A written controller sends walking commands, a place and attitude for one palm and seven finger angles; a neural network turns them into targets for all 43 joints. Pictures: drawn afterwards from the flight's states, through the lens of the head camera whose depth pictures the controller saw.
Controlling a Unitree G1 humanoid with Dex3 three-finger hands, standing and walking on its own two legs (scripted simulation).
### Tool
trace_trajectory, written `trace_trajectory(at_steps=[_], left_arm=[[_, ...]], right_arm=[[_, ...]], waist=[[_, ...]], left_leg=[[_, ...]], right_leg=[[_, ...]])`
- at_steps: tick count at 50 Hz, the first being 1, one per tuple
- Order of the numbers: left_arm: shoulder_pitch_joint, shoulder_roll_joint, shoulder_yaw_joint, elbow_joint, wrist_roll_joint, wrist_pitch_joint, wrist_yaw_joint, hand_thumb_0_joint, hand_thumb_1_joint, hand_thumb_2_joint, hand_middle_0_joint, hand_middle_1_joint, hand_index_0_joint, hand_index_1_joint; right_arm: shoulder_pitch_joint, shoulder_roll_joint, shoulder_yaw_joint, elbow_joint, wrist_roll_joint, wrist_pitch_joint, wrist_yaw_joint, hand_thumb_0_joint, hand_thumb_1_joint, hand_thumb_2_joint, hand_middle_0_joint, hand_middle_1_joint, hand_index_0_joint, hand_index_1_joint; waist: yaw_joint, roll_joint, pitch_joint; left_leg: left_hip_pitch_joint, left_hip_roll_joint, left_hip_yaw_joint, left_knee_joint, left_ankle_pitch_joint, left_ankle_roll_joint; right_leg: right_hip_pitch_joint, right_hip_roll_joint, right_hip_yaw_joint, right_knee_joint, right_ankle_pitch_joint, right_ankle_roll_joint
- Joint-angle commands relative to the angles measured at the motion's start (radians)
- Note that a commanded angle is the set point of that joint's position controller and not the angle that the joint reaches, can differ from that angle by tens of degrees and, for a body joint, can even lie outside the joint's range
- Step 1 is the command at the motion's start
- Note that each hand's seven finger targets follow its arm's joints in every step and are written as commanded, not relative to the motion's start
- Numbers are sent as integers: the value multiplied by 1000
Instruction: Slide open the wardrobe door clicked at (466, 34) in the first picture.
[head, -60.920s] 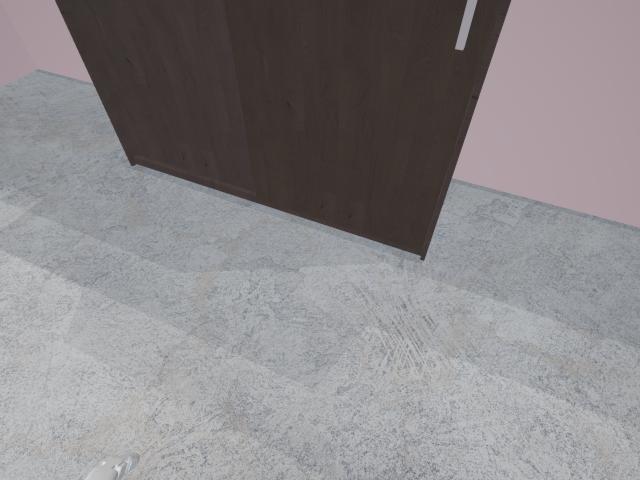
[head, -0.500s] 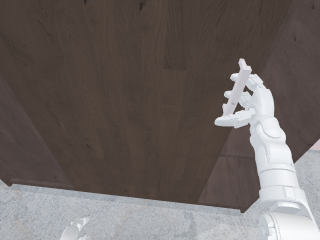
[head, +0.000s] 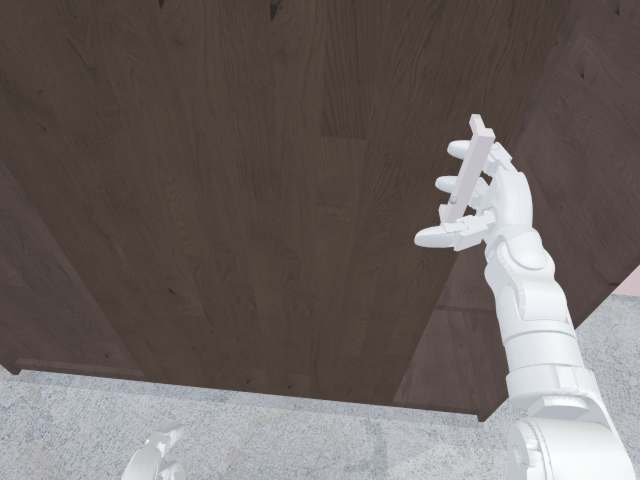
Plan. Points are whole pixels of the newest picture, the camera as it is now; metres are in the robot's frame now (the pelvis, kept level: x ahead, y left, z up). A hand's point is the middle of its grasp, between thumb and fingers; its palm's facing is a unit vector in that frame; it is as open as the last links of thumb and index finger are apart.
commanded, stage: slide the fingers in behind the handle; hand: right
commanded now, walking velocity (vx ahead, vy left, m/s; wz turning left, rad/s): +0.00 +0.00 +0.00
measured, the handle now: (460, 180) +0.47 -0.16 +0.16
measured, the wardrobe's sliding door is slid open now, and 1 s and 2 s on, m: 0.28 0.28 0.28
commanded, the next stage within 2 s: grip the handle and tug to test in 0.14 s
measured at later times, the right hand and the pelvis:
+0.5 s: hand (454, 200) +0.41 -0.13 +0.17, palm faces +0.03 +1.00 +0.01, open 12.4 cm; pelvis +0.00 +0.00 +0.00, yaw +0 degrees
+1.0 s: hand (452, 197) +0.42 -0.13 +0.17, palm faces +0.05 +1.00 +0.00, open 5.5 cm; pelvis +0.01 +0.00 +0.00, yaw +0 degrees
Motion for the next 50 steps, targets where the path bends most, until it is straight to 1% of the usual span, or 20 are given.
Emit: trace_trajectory(at_steps=[1, 4, 5, 8, 12, 16, 17, 19, 24, 25, 27, 29, 30, 33, 38, 39, 42, 45, 48, 50], left_arm=[[-75, 119, 44, -144, 2, -39, 6, 0, 900, 900, -200, -300, -200, -300], [-72, 123, 44, -145, 3, -36, 7, 0, 900, 900, -200, -300, -200, -300], [-74, 119, 41, -147, 2, -35, 7, 0, 900, 900, -200, -300, -200, -300], [-73, 117, 41, -149, 2, -34, 4, 0, 900, 900, -200, -300, -200, -300], [-77, 118, 41, -150, -2, -33, 5, 0, 900, 900, -200, -300, -200, -300], [-75, 120, 45, -148, 0, -36, 7, 0, 900, 900, -200, -300, -200, -300], [-73, 119, 44, -143, 0, -34, 8, 0, 900, 900, -200, -300, -200, -300], [-73, 121, 44, -147, -1, -35, 6, 0, 900, 900, -200, -300, -200, -300], [-71, 121, 47, -147, 4, -35, 6, 0, 900, 900, -200, -300, -200, -300], [-72, 116, 47, -151, 2, -37, 2, 0, 900, 900, -200, -300, -200, -300], [-75, 113, 46, -148, -1, -37, -1, 0, 900, 900, -200, -300, -200, -300], [-70, 121, 49, -146, 0, -38, 0, 0, 900, 900, -200, -300, -200, -300], [-75, 119, 50, -152, 2, -39, 0, 0, 900, 900, -200, -300, -200, -300], [-77, 114, 47, -147, -2, -37, -1, 0, 900, 900, -200, -300, -200, -300], [-71, 119, 44, -140, 2, -33, 7, 0, 900, 900, -200, -300, -200, -300], [-72, 123, 46, -138, 1, -29, 10, 0, 900, 900, -200, -300, -200, -300], [-67, 114, 44, -138, 3, -33, 8, 0, 900, 900, -200, -300, -200, -300], [-63, 116, 49, -143, 4, -36, 3, 0, 900, 900, -200, -300, -200, -300], [-66, 114, 49, -145, 4, -34, 0, 0, 900, 900, -200, -300, -200, -300], [-69, 118, 50, -149, 3, -33, 0, 0, 900, 900, -200, -300, -200, -300]], right_arm=[[-487, -146, -35, -230, 0, -67, 1, 0, 500, -300, 300, 1200, 300, 1200], [-455, -172, -62, -221, 3, -70, 3, 0, 500, -300, 300, 1200, 300, 1200], [-457, -152, -44, -220, 4, -68, 8, 0, 500, -300, 300, 1200, 300, 1200], [-456, -172, -62, -235, 1, -71, 5, 0, 500, -300, 300, 1200, 300, 1200], [-458, -151, -38, -239, 2, -69, 9, 0, 500, -300, 300, 1200, 300, 1200], [-481, -151, -40, -249, 3, -65, 2, 0, 313, -380, 320, 1227, 320, 1227], [-463, -158, -48, -224, 1, -60, 1, 0, 267, -400, 325, 1233, 325, 1233], [-482, -130, -15, -240, -2, -64, 1, 0, 173, -440, 335, 1247, 335, 1247], [-463, -162, -48, -256, -7, -72, -5, 0, -60, -540, 360, 1280, 360, 1280], [-461, -138, -30, -283, -4, -78, -4, 0, -107, -560, 365, 1287, 365, 1287], [-455, -90, 7, -271, 0, -73, -4, 0, -200, -600, 375, 1300, 375, 1300], [-445, -124, -22, -256, -3, -73, -10, 0, -293, -640, 385, 1313, 385, 1313], [-465, -113, -8, -295, -4, -77, -10, 0, -340, -660, 390, 1320, 390, 1320], [-450, -85, 13, -274, -1, -66, -3, 0, -480, -720, 405, 1340, 405, 1340], [-495, -118, -9, -245, -5, -49, -4, 0, -713, -820, 430, 1373, 430, 1373], [-478, -150, -33, -226, -10, -48, -6, 0, -760, -840, 435, 1380, 435, 1380], [-497, -99, 5, -235, -7, -52, -3, 0, -900, -900, 450, 1400, 450, 1400], [-481, -109, -11, -260, 0, -63, -4, 0, -900, -900, 450, 1400, 450, 1400], [-459, -103, -6, -270, -2, -65, 1, 0, -900, -900, 450, 1400, 450, 1400], [-424, -130, -36, -276, 6, -67, 3, 0, -900, -900, 450, 1400, 450, 1400]], waist=[[13, 47, -277], [2, 67, -283], [6, 47, -269], [1, 42, -275], [11, 48, -257], [10, 26, -278], [9, 48, -264], [17, 37, -265], [2, 26, -298], [1, 17, -313], [13, 22, -277], [9, 64, -275], [10, 37, -301], [11, 32, -271], [20, 53, -258], [14, 53, -253], [19, 27, -278], [10, 39, -318], [9, 35, -311], [-2, 70, -313]], left_leg=[[116, 3, -32, -40, 253, 9], [134, 2, -30, -39, 268, 10], [127, 4, -31, -39, 267, 10], [134, 3, -31, -41, 261, 13], [118, 1, -28, -45, 241, 12], [110, 1, -32, -48, 227, 12], [112, -1, -27, -48, 220, 13], [107, 0, -26, -47, 221, 12], [130, 0, -27, -37, 259, 15], [137, 1, -25, -35, 272, 17], [113, -2, -21, -38, 265, 16], [119, -5, -21, -41, 254, 14], [126, -2, -26, -38, 273, 13], [116, -3, -22, -39, 272, 15], [107, 0, -26, -50, 244, 10], [109, 0, -27, -51, 234, 11], [109, -1, -24, -42, 261, 15], [132, -1, -23, -30, 315, 14], [141, -1, -24, -26, 341, 14], [159, 0, -23, -28, 351, 12]], right_leg=[[71, 10, 22, -50, 226, -29], [68, 8, 21, -52, 241, -29], [64, 8, 20, -54, 239, -27], [60, 9, 20, -56, 233, -26], [64, 6, 22, -59, 219, -26], [81, 6, 23, -57, 217, -26], [70, 5, 25, -60, 211, -24], [78, 5, 26, -59, 217, -24], [88, 5, 24, -55, 258, -22], [96, 5, 25, -56, 275, -19], [95, 3, 23, -54, 265, -17], [90, 0, 27, -56, 256, -21], [104, 2, 23, -55, 270, -23], [96, 3, 22, -56, 266, -19], [80, 7, 24, -59, 228, -25], [79, 4, 25, -57, 226, -26], [94, 9, 26, -52, 252, -23], [110, 7, 26, -43, 306, -22], [104, 9, 18, -42, 317, -22], [100, 6, 17, -44, 323, -25]])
